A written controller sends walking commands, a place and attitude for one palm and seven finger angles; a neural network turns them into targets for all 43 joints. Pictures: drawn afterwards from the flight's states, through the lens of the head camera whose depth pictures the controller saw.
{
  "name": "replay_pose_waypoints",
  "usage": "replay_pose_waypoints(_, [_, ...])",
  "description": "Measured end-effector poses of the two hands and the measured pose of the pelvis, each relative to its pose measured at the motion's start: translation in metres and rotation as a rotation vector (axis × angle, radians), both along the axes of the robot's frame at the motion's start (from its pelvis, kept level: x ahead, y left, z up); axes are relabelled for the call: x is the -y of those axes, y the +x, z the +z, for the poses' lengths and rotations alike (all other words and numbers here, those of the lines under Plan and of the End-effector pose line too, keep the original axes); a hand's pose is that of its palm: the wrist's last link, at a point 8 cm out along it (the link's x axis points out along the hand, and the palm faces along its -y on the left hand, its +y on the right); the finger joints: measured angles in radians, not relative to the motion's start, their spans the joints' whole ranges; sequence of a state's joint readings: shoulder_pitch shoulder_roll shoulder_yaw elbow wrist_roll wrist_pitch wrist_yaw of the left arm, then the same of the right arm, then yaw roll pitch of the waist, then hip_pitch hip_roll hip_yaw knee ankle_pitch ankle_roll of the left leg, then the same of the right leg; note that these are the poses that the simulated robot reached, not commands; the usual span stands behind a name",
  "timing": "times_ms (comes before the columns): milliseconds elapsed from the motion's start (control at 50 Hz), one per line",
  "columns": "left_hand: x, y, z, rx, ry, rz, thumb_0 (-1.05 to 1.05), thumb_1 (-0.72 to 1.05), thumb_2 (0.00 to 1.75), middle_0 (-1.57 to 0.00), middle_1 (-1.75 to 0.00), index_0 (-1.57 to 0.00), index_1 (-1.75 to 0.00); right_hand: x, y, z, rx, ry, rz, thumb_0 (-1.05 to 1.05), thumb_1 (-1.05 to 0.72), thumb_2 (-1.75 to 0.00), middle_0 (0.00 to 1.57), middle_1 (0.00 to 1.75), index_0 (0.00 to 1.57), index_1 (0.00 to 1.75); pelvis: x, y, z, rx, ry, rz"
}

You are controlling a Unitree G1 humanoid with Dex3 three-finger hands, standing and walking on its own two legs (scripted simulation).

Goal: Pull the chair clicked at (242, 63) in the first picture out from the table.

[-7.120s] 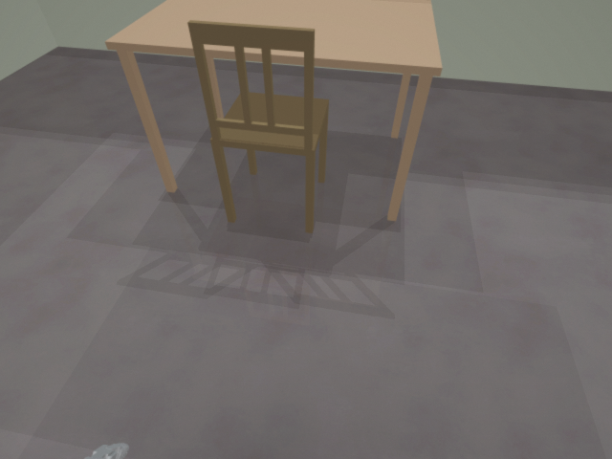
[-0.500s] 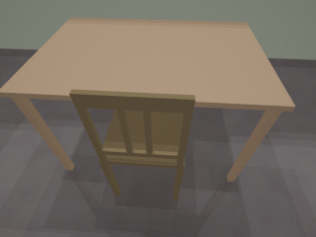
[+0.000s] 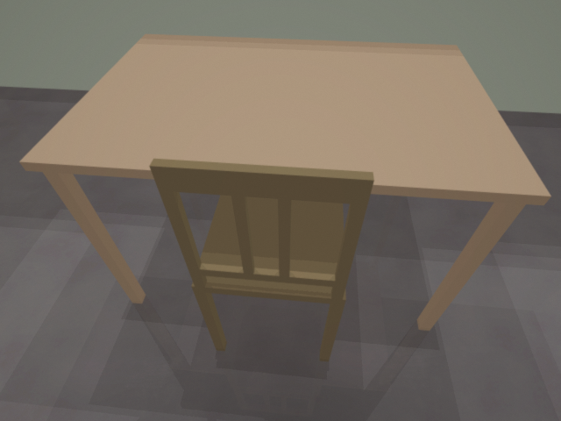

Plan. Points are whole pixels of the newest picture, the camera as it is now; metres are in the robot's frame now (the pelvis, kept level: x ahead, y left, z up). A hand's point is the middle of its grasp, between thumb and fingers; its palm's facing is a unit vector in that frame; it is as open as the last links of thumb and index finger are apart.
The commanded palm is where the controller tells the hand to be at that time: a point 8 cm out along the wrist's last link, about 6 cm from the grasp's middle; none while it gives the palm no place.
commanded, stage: look again from close up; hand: left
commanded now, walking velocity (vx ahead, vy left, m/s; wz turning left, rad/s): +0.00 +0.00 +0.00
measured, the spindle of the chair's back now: (244, 236) +0.50 +0.10 -0.10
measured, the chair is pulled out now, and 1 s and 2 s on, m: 0.00 0.00 0.00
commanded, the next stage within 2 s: raise the hand toward the chair's back in 0.82 s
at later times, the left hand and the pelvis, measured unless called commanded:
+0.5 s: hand out of the picture +0.01 +0.20 -0.17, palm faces +0.02 -0.98 -0.18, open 7.4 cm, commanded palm none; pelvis +0.02 +0.04 +0.01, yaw -2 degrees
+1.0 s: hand out of the picture +0.05 +0.21 -0.14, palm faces +0.12 -0.97 -0.23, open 7.3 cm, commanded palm +0.12 +0.24 -0.07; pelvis +0.01 +0.03 +0.00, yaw -2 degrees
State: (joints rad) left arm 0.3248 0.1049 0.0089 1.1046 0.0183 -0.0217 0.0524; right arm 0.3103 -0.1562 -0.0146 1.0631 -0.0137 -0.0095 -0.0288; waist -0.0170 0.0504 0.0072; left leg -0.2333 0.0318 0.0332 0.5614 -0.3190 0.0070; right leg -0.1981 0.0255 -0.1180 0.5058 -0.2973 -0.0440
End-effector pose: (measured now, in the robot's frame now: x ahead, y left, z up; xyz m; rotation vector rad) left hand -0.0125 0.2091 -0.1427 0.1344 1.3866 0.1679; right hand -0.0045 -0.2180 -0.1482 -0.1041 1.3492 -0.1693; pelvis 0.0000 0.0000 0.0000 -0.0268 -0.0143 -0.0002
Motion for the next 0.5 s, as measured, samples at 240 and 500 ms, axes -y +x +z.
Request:
replay_pose_waypoints(240, [-0.037,0.019,0.005,0.021,0.001,-0.013,0.00,0.91,0.90,-0.20,-0.30,-0.20,-0.30,-0.032,-0.001,0.007,-0.026,0.002,0.026,0.02,-0.93,-0.90,0.20,0.30,0.20,0.30,-0.029,0.007,0.005,-0.007,0.027,-0.022])
replay_pose_waypoints(500, [-0.041,0.019,0.001,-0.028,-0.014,-0.018,0.00,0.90,0.90,-0.20,-0.30,-0.20,-0.30,-0.047,0.001,0.006,-0.052,0.008,0.012,0.01,-0.91,-0.90,0.20,0.30,0.20,0.30,-0.040,0.017,0.005,0.000,0.031,-0.032])
